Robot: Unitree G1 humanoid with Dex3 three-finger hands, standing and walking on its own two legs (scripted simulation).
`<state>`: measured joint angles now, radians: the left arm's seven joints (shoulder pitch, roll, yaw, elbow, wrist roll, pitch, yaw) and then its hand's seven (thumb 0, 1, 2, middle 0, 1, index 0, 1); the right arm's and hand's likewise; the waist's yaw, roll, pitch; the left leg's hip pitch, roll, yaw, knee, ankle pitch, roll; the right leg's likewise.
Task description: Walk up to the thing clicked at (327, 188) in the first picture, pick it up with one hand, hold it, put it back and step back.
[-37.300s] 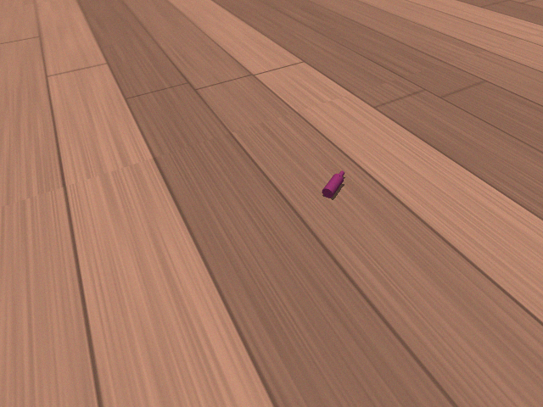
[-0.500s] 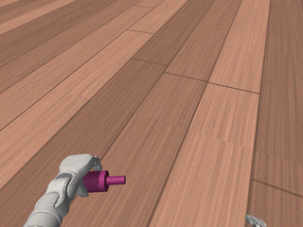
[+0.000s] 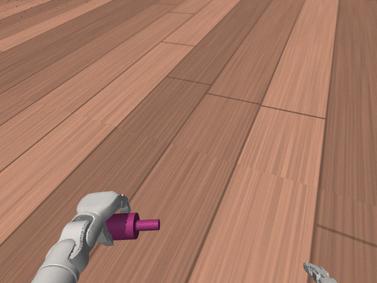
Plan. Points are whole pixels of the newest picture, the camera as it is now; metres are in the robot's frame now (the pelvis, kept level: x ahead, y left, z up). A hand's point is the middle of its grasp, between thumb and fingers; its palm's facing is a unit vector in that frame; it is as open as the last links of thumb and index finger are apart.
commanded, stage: hold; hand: left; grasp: from above
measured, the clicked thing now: (120, 226) +0.31 +0.20 -0.07
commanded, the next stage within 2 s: crouch in 0.80 s
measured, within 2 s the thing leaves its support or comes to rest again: neither
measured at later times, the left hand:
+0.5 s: hand (104, 225) +0.29 +0.22 -0.03, palm faces -0.46 -0.05 -0.88, open 8.8 cm
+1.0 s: hand (102, 222) +0.30 +0.23 -0.03, palm faces -0.45 -0.05 -0.89, open 8.9 cm
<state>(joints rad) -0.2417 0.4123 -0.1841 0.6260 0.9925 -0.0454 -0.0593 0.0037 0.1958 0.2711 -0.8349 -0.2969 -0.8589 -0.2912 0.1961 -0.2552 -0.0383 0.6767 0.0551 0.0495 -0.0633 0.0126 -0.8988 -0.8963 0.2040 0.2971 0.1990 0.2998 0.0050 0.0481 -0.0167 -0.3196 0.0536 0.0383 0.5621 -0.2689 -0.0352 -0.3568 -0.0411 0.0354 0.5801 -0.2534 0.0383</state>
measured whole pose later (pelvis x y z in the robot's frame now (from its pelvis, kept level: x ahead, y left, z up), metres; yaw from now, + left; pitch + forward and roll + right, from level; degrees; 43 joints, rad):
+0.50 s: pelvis +0.00 +0.00 +0.01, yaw +0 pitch +0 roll +1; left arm -0.23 0.41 -0.20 0.60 0.99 -0.05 -0.08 0.00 0.19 0.28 -0.84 -0.29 -0.86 -0.29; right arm 0.18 -0.25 -0.03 0.67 0.06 0.06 -0.07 0.01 -0.90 -0.90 0.20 0.30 0.20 0.30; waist 0.01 0.05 0.00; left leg -0.26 0.05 0.04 0.50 -0.24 -0.03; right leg -0.30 -0.04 0.04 0.52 -0.23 0.04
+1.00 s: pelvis +0.01 +0.00 +0.01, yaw +0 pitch +1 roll +0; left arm -0.24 0.42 -0.18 0.64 1.00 -0.06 -0.04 0.00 0.18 0.28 -0.83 -0.32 -0.86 -0.32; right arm 0.19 -0.25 -0.04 0.68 0.06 0.08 -0.07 0.01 -0.90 -0.90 0.20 0.30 0.20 0.30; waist 0.01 0.05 0.00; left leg -0.26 0.05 0.04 0.49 -0.25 -0.03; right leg -0.29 -0.04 0.03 0.51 -0.23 0.04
